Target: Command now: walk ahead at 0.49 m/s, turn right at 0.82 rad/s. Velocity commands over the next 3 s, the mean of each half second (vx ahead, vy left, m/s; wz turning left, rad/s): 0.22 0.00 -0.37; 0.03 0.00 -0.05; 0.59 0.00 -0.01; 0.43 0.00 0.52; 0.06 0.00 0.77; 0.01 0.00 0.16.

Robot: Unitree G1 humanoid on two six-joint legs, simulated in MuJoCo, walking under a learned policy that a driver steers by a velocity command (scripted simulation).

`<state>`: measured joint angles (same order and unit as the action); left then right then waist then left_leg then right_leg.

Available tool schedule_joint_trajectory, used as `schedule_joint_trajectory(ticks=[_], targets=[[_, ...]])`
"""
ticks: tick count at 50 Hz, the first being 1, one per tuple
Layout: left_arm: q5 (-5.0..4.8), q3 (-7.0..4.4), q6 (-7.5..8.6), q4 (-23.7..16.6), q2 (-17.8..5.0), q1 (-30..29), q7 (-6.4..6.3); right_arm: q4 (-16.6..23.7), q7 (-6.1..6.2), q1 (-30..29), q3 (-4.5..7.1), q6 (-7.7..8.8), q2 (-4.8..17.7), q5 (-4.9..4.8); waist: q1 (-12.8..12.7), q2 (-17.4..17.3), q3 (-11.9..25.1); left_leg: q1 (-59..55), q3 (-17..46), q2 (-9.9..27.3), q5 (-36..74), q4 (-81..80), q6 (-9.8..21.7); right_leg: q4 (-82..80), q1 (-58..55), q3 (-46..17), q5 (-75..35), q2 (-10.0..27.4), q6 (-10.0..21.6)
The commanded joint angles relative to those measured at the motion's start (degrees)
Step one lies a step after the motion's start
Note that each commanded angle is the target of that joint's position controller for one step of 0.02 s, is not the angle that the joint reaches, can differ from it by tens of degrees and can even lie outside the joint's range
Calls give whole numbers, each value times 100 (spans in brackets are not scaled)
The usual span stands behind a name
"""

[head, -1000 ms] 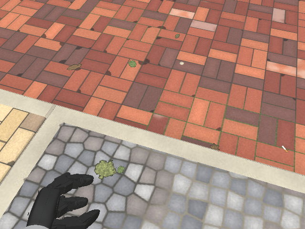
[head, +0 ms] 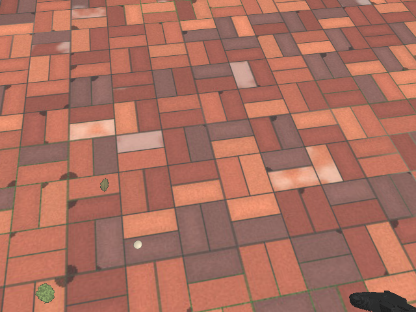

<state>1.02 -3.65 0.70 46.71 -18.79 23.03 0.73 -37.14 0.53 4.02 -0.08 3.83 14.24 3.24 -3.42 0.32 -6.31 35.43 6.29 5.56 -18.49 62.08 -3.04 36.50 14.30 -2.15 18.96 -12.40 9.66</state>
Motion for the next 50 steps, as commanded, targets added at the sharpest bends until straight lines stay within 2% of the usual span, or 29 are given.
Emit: schedule_joint_trajectory(ticks=[1, 3, 4, 5, 7, 8, 9, 10, 11, 12, 13, 14, 15, 16, 17, 18, 19, 21, 23, 25, 27, 29, 31, 32, 33, 34, 37, 40, 50], targets=[[-148, -237, 246, -374, -814, -581, -52, 170, -53, 527, 205, -54, 680, -50, 576, -342, 615, -1341, -505, -297, 2863, -1720, 298, -1040, 1183, -1315, -2835, 971, 516], [-173, -151, 233, -305, -559, -606, -65, 42, -236, 582, 86, 35, 244, -89, 452, -244, 775, -2500, -846, -624, 4440, -2508, 429, -735, 1668, -930, -1360, 593, 188], [-156, -144, 208, -246, -528, -445, -86, 48, -278, 566, 70, 56, 224, -125, 361, -128, 765, -2593, -830, -680, 4690, -2716, 435, -472, 1552, -941, -1066, 603, 117], [-129, -144, 173, -161, -478, -296, -122, 52, -266, 497, 69, 57, 226, -172, 277, 128, 645, -2576, -782, -700, 4791, -2992, 384, -102, 1366, -939, -834, 640, 44], [-30, -149, 149, -69, -409, 59, -246, 26, -146, 377, 81, 121, 339, -126, 107, 234, 401, -2300, -575, -643, 4898, -3863, 251, 757, 567, -1105, -454, 711, -136], [16, -143, 119, -73, -362, 48, -325, -162, -82, 721, 115, 185, 405, -145, 254, 219, 318, -2332, -452, -485, 5240, -4649, 229, 1340, 164, -1085, -363, 665, -200], [-1, -134, 46, -72, -360, -37, -357, -480, -49, 1470, 180, 253, 502, -135, 597, 114, 500, -2930, -379, -252, 5823, -5230, 258, 2374, 45, -854, -246, 576, -266], [-73, -130, -13, -102, -321, -90, -339, -807, -68, 2251, 309, 264, 820, -142, 980, -275, 780, -3732, -133, 208, 6514, -5089, 368, 3833, 357, -503, 746, 337, -390], [-347, -102, -85, -216, 124, 859, -338, -808, -135, 2422, 311, 327, 1011, -56, 323, -989, 1543, -5420, 603, 1364, 10163, -2938, 696, 5779, 1843, -291, 3359, -135, -630], [-282, -20, -117, -104, 36, 1404, -413, -739, -225, 2515, 355, 324, 997, -166, 301, -998, 2208, -6236, 1695, 2106, 9987, -2305, 1384, 6376, 2966, -761, 2973, 156, -657], [-79, -17, -143, -33, -119, 1117, -411, -587, -220, 2226, 361, 283, 838, -284, 379, -473, 2234, -5586, 1726, 2020, 8387, -2788, 1652, 6585, 3090, -818, 2342, 371, -699], [146, -31, -117, -170, -193, 438, -378, -495, -139, 1922, 299, 259, 647, -297, 426, -65, 1959, -4608, 1546, 1747, 6859, -3288, 1656, 6337, 2987, -891, 1476, 473, -742], [234, -66, -144, -389, -401, -120, -262, -430, -26, 1468, 270, 191, 705, -319, 254, 120, 1732, -3660, 1510, 1457, 5052, -3848, 1557, 5438, 2645, -769, 633, 676, -739], [260, -27, -234, -363, -290, -17, -187, -530, 42, 1520, 265, 185, 721, -257, 178, -579, 1490, -2944, 1679, 1583, 5619, -3937, 1692, 5143, 2345, -898, 362, 757, -787], [180, 25, -342, -376, -208, -21, -182, -560, 86, 1260, 293, 132, 801, -220, 27, -845, 1573, -2552, 1816, 1682, 5020, -4103, 2008, 4747, 2112, -1001, 151, 831, -958], [122, 15, -403, -311, -302, -301, -168, -654, 61, 1313, 238, 82, 670, -221, 99, -564, 1250, -1812, 1227, 1225, 4600, -4320, 2000, 4073, 1667, -846, 2, 875, -1083], [84, 16, -411, -222, -214, -346, -128, -726, 28, 1275, 166, 47, 471, -201, 66, -464, 1264, -1648, 704, 778, 4287, -4368, 1738, 3273, 1212, -686, -95, 857, -1115], [65, 133, -385, -105, 110, -412, -63, -870, -8, 1317, 131, 24, 433, -220, 56, -758, 1256, -1649, 73, 359, 4602, -4380, 1386, 1816, 614, -319, -308, 930, -1131], [-3, 200, -402, 4, 218, -583, -89, -1006, -60, 1475, 161, -25, 487, -237, 176, -964, 1349, -1831, 82, 275, 3980, -4487, 1162, 1190, 188, -33, -289, 944, -1082], [-27, 216, -433, 46, 150, -837, -121, -1030, -86, 1520, 186, -133, 496, -233, 312, -927, 1210, -1869, 343, 332, 2205, -4664, 1086, 714, 98, 34, -132, 998, -1023], [-22, 239, -407, 71, 160, -1069, -138, -1036, -67, 1520, 191, -268, 471, -190, 419, -889, 815, -1667, 650, 390, 369, -4859, 1129, 83, -5, 85, 92, 1036, -897], [3, 283, -290, 178, 259, -1003, -196, -1108, -7, 1607, 173, -356, 416, -189, 332, -624, 488, -1311, 800, 376, -443, -4834, 1017, -1119, -559, 53, -267, 1084, -711], [104, 278, -98, 296, 32, -721, -292, -1160, 3, 1881, 147, -303, 269, -200, 377, -115, 628, -1123, 708, 215, -218, -4524, 675, -1673, -1248, -906, -684, 1934, -470], [32, 244, -70, 392, -86, -1066, -280, -1233, -20, 2032, 148, -291, 161, -330, 677, 705, 387, -1588, 27, -368, 257, -4439, 526, -1768, -329, -1274, -644, 2186, -280], [8, 340, -10, 395, 309, -1141, -236, -1358, -15, 1854, 191, -287, 316, -279, 584, 393, 432, -2348, -26, -377, 721, -4262, 520, -1905, 197, -1177, -464, 2139, -350], [-27, 354, 39, 480, 340, -1096, -221, -1385, -22, 1752, 218, -288, 313, -260, 569, 372, 486, -2714, 30, -310, 932, -4242, 553, -1886, 404, -973, -281, 1944, -486], [-73, 301, 31, 730, 237, -925, -256, -1528, -53, 1702, 230, -322, 272, -212, 550, 310, 335, -2608, 153, -162, 716, -4304, 646, -1799, 341, -700, -245, 1659, -621], [-49, 298, 12, 909, 309, -756, -258, -1686, -22, 1593, 230, -334, 232, -225, 481, 57, 256, -2417, 204, -142, 507, -4441, 656, -1705, 178, -643, -387, 1639, -588], [-27, 322, 28, 1442, 444, -395, -300, -2129, 42, 1412, 215, -355, 111, -253, 447, -67, 305, -2629, 210, -113, 653, -4458, 699, -1691, 28, -564, -651, 1621, -602]])
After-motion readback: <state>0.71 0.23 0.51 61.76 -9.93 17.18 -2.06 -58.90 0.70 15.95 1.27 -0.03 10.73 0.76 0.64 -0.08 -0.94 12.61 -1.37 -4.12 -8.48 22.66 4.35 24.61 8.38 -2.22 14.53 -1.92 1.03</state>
